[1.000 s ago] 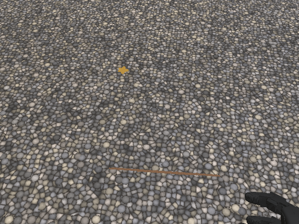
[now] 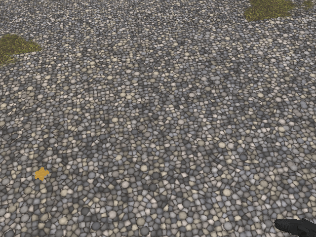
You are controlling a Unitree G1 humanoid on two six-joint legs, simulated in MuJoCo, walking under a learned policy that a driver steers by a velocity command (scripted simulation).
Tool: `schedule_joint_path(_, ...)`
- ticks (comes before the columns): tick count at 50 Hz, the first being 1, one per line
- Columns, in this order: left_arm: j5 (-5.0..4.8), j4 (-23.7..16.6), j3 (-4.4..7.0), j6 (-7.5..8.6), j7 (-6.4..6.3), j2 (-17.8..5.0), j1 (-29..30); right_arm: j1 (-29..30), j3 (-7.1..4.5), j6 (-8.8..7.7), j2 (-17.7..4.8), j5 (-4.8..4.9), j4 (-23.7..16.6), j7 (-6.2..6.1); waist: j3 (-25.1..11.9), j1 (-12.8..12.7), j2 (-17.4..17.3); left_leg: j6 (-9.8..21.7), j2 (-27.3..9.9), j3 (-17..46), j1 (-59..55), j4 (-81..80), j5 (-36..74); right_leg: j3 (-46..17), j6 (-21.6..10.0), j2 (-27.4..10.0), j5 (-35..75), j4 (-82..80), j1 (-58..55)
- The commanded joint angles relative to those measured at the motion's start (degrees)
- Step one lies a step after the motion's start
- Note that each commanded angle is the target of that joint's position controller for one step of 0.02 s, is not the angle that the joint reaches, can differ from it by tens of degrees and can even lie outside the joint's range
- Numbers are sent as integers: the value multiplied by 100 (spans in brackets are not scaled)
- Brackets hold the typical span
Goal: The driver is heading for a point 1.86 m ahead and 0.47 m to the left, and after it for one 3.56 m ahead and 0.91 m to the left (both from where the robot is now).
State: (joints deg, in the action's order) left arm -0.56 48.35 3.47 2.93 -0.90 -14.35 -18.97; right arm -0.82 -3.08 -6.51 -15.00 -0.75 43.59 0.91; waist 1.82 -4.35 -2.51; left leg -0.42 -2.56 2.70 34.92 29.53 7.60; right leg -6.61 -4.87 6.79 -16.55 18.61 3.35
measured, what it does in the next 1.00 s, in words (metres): walks ahead, turning left: left foot, then right foot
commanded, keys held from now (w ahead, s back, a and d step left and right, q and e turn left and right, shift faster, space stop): no key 0.02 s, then q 0.70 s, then no key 0.28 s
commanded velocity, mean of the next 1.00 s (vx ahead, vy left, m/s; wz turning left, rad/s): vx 0.07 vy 0.00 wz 0.33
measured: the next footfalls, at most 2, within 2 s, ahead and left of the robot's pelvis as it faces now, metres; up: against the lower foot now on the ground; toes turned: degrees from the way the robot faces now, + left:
left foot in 0.06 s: +0.24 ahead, +0.12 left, +0.00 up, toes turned -1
right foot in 0.48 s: +0.21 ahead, -0.11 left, +0.00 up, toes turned +15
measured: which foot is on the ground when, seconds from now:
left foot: up 0.00-0.04, down 0.06-0.48, up 0.50-0.88, down 0.90-1.00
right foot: down 0.00-0.08, up 0.10-0.46, down 0.48-0.90, up 0.92-1.00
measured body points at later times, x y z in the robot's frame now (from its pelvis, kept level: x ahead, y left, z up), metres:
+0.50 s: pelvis +0.12 +0.00 -0.01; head +0.15 -0.01 +0.44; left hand +0.21 +0.30 -0.11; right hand +0.29 -0.26 -0.13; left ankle +0.20 +0.12 -0.74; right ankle +0.17 -0.12 -0.74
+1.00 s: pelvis +0.11 +0.02 +0.00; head +0.12 +0.05 +0.44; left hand +0.08 +0.33 -0.13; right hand +0.37 -0.14 -0.09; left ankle +0.07 +0.12 -0.74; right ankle +0.15 -0.12 -0.70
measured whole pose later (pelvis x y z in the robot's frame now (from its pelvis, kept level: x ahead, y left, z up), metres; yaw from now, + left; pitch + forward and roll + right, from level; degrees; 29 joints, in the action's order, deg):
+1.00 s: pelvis +0.11 +0.02 +0.00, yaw +24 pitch +1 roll +0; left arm 0.2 44.4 4.0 -1.0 -1.6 -17.7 -11.8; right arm -8.4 -2.4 1.6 -14.5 -1.2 38.4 0.4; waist 1.4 -1.9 2.3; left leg 2.1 1.2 0.0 15.6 29.7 -15.6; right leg 1.2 3.5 -4.3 -29.7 49.4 22.9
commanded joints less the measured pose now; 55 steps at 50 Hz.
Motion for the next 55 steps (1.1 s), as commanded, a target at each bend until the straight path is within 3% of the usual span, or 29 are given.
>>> schedule_joint_path(1,30,-149,181,-17,-66,-814,-194,164,-131,-128,-592,-33,-387,57,-322,166,801,234,255,-117,-765,-270,-218,-730,-410,-1481,3624,480,-99)
schedule_joint_path(2,45,-189,182,-28,-75,-838,-13,-235,-161,-146,-678,-49,-253,55,-479,395,815,351,323,-207,-1121,-452,-199,-668,-330,-1432,4094,859,-224)
schedule_joint_path(3,64,-242,169,-26,-70,-816,86,-696,-192,-173,-797,-92,-100,48,-761,611,691,491,246,-234,-1853,-682,727,-474,-154,-1174,4298,1482,-172)
schedule_joint_path(4,177,-348,97,7,-57,-619,-89,-1227,-225,-186,-1083,-187,-25,44,-1497,659,152,893,-520,508,-3415,-118,2921,-308,72,-807,3057,2711,637)
schedule_joint_path(5,133,-124,-22,47,-11,-283,-1094,-1490,-171,-90,-1049,-204,22,53,-2354,496,-1051,2084,-1854,1995,-5099,117,4415,19,567,-235,-557,4639,2070)
schedule_joint_path(6,104,-32,1,29,54,-585,-1213,-1645,-83,9,-643,8,126,90,-2739,557,-1012,2327,-2020,2789,-5205,-181,3583,-134,700,-295,-2236,5098,2474)
schedule_joint_path(7,27,-185,98,-43,53,-925,-621,-1221,-83,101,-658,141,9,94,-2035,611,-555,2076,-1740,2672,-4573,-429,2066,-164,784,-531,-2012,5398,2835)
schedule_joint_path(9,40,-446,169,-229,-52,-970,282,-572,-120,287,-835,109,-217,29,-912,569,65,1713,-1347,2232,-3003,-956,207,121,828,-669,-1525,5197,3123)
schedule_joint_path(11,66,-497,165,-359,-156,-746,239,-390,-175,416,-951,19,-281,-31,-605,337,-173,1448,-929,1916,-1968,-1326,-774,191,775,-738,-1225,4350,2576)
schedule_joint_path(14,81,-458,129,-349,-237,-525,141,-445,-248,520,-997,7,-347,-109,-864,302,-524,1387,-632,1650,-1670,-1404,-963,342,807,-569,-909,3383,2038)
schedule_joint_path(20,63,-645,137,-297,-196,-605,616,-544,-332,687,-1049,112,-445,-237,-861,439,-641,1210,-534,2157,-1540,-1490,-2519,210,790,-469,-238,2245,1687)
schedule_joint_path(23,28,-595,165,-196,-126,-630,380,-530,-333,782,-1027,178,-498,-283,-751,246,-642,964,-333,2273,-1381,-1231,-2696,342,602,-418,315,947,1005)
schedule_joint_path(24,48,-581,224,-180,-124,-807,226,-660,-305,804,-933,201,-491,-298,-734,193,-500,732,-116,2141,-1051,-964,-2983,188,439,-739,417,463,503)
schedule_joint_path(25,178,-627,312,-197,-164,-1219,28,-821,-233,807,-644,182,-523,-287,-840,245,403,393,346,1520,-358,279,-3711,-857,-1,-1984,192,37,-70)
schedule_joint_path(26,389,-700,390,-235,-132,-1567,400,-728,-271,735,-645,216,-748,-267,-499,430,2009,145,1127,365,381,1665,-4137,-2237,-769,-2932,857,-466,583)
schedule_joint_path(27,445,-917,301,-182,-146,-1238,794,-872,-406,688,-1100,122,-627,-252,-477,493,1544,-15,722,619,201,2802,-3974,-2094,-943,-2961,1272,-404,832)
schedule_joint_path(28,343,-1025,227,-156,-175,-954,1187,-1118,-478,734,-1207,162,-464,-240,-456,673,1144,-84,711,571,176,3282,-3628,-1449,-702,-2626,1568,-230,855)
schedule_joint_path(30,143,-1101,159,-147,-189,-770,1407,-1382,-454,891,-1006,129,-284,-288,-393,676,903,-313,622,436,299,4005,-3149,-674,-451,-2215,1861,-43,679)
schedule_joint_path(34,168,-1008,165,-253,-267,-831,939,-799,-316,930,-694,226,-691,-233,-306,307,1102,-588,369,54,534,3487,-2766,-64,-641,-2109,2226,-42,166)
schedule_joint_path(37,146,-972,259,-313,-271,-1060,746,-589,-222,915,-560,189,-930,-145,-529,146,1212,-611,149,-112,21,2553,-2972,59,-749,-2288,2429,55,-55)
schedule_joint_path(41,34,-939,327,-329,-137,-1255,780,-688,-205,913,-623,163,-991,-66,-622,168,1356,-354,272,-499,-1057,1341,-3118,166,-805,-2381,2730,200,241)
schedule_joint_path(44,-130,-822,267,-320,-87,-1133,869,-1183,-227,912,-614,127,-780,-33,-606,505,1210,78,432,-627,-2253,-720,-1660,354,-425,-2193,2523,725,602)
schedule_joint_path(45,-66,-688,191,-277,-58,-913,566,-1293,-266,916,-817,111,-768,-66,-779,480,791,239,123,-131,-3131,-1003,-791,621,8,-1958,1810,1128,1132)
schedule_joint_path(46,281,-831,17,-211,26,-430,465,-1397,-345,934,-1340,52,-861,-161,-1126,268,-862,688,-1314,1494,-4144,-681,1565,1201,620,-1389,-640,2471,2302)
schedule_joint_path(47,210,-977,70,-216,-27,-576,860,-1208,-267,855,-1178,-92,-903,-121,-1040,513,-1244,1755,-2032,1957,-3310,-792,1660,833,853,-1052,-2141,3173,2730)
schedule_joint_path(48,96,-950,171,-266,-73,-949,1061,-1105,-210,743,-980,-140,-896,-73,-842,635,-765,1856,-1748,1723,-2963,-954,1040,559,901,-1140,-2067,3740,2673)
schedule_joint_path(49,39,-884,204,-318,-91,-957,1026,-874,-167,657,-861,-119,-816,-62,-664,503,-713,1596,-1402,1359,-2823,-986,542,461,890,-1157,-1742,3900,2713)
schedule_joint_path(51,95,-682,252,-428,-169,-972,803,-509,-154,591,-842,-1,-789,-75,-470,374,-611,1316,-1128,1062,-2591,-1032,310,377,953,-1164,-1166,3936,2638)
schedule_joint_path(55,52,-543,146,-406,-152,-633,623,-368,-63,593,-568,2,-633,-130,-579,309,-550,1240,-817,656,-2458,-976,214,463,1016,-1114,-620,3081,1982)
Keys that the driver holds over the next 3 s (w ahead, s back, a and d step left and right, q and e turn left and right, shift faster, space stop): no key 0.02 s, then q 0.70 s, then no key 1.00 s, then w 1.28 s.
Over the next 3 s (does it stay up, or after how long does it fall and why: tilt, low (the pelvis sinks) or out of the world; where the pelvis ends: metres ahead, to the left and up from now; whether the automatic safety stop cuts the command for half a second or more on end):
stays up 0.63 0.23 -0.02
